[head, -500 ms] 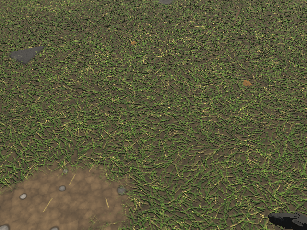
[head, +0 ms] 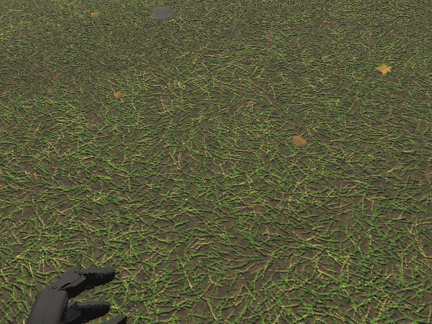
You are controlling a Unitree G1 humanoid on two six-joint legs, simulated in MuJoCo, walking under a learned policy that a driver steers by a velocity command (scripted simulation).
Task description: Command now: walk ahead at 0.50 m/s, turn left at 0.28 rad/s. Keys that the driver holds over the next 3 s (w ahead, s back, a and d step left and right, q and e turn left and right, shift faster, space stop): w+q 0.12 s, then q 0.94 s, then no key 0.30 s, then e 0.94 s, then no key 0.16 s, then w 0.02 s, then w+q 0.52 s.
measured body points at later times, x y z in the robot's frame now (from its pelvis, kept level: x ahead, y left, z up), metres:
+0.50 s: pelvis +0.20 +0.03 -0.01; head +0.25 +0.06 +0.44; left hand +0.24 +0.33 -0.13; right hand +0.46 -0.19 -0.09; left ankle +0.29 +0.13 -0.73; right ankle +0.11 -0.13 -0.67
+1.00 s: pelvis +0.27 +0.00 +0.01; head +0.31 -0.01 +0.46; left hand +0.23 +0.31 -0.08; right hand +0.57 -0.16 -0.08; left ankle +0.24 +0.11 -0.67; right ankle +0.35 -0.10 -0.73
